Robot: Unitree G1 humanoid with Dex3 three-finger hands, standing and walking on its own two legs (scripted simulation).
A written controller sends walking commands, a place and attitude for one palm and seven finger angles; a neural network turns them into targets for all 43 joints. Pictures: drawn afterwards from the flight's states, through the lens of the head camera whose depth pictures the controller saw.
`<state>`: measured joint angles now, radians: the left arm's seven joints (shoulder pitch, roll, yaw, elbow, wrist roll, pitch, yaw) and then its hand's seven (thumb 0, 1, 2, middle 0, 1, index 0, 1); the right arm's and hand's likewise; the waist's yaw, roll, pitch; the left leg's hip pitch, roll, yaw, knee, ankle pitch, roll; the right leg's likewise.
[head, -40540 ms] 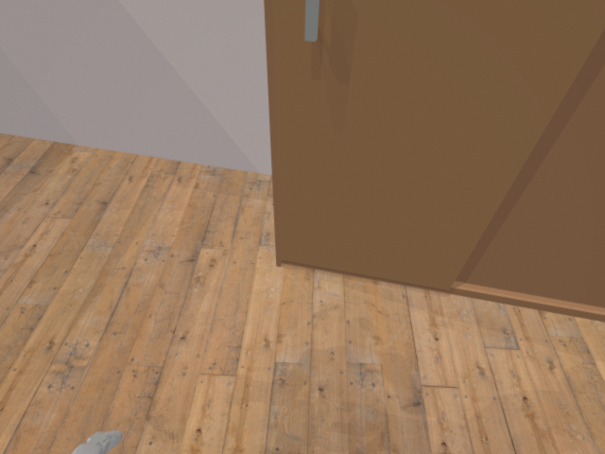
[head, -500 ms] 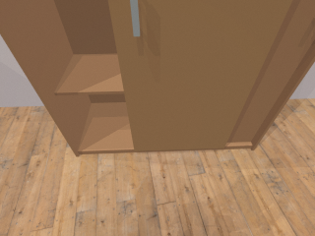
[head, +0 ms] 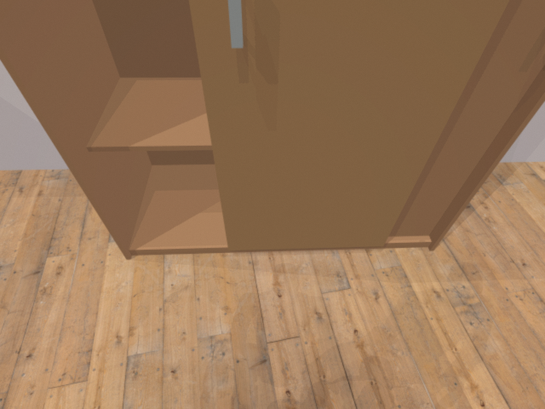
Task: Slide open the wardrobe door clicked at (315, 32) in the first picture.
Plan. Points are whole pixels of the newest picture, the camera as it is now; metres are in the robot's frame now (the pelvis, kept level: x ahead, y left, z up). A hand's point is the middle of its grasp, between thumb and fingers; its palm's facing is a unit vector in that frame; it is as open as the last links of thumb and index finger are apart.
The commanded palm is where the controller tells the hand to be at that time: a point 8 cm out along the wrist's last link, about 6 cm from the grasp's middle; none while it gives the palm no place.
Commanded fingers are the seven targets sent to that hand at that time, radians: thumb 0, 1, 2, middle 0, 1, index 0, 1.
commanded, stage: look to check the result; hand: left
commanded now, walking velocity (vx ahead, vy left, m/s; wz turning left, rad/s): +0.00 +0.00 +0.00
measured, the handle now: out of the picture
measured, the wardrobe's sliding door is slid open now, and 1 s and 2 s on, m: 0.42 0.42 0.42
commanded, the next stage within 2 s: stand and wait in 0.38 s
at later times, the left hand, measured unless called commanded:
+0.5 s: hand out of the picture +0.03 +0.18 -0.18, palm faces -0.02 -0.98 -0.20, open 7.4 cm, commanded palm none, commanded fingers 0.00 0.90 0.90 -0.20 -0.30 -0.20 -0.30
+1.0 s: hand out of the picture +0.04 +0.19 -0.17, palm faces -0.03 -0.97 -0.23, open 7.4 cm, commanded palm none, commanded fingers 0.00 0.90 0.90 -0.20 -0.30 -0.20 -0.30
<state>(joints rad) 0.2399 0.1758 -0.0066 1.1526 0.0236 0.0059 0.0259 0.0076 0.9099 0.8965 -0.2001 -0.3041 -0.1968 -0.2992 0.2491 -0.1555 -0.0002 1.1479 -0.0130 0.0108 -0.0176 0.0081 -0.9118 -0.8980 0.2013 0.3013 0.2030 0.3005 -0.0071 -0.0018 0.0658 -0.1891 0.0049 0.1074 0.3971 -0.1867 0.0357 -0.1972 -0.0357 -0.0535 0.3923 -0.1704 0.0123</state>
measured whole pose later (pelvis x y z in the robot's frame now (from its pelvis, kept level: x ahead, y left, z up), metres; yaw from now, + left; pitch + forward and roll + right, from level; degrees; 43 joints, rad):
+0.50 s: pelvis +0.00 +0.00 +0.00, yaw +0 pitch -1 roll +0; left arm 0.20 0.18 -0.01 1.14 0.02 0.00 0.03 0.01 0.91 0.90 -0.20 -0.30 -0.20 -0.30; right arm 0.22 -0.17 0.00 1.14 -0.01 0.01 -0.02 0.01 -0.91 -0.90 0.20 0.30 0.20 0.30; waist -0.01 -0.01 0.05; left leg -0.18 0.01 0.11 0.40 -0.19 0.03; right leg -0.19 -0.03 -0.05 0.39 -0.18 0.01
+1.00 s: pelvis +0.01 -0.01 +0.00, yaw +0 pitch -1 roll +0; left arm 0.20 0.20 0.00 1.14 0.02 0.00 0.02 0.01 0.91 0.90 -0.20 -0.30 -0.20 -0.30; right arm 0.21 -0.19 0.00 1.15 -0.01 0.00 -0.02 0.01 -0.91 -0.90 0.20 0.30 0.20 0.30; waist -0.01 0.00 0.06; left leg -0.16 0.01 0.11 0.37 -0.18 0.02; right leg -0.17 -0.03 -0.05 0.37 -0.17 0.00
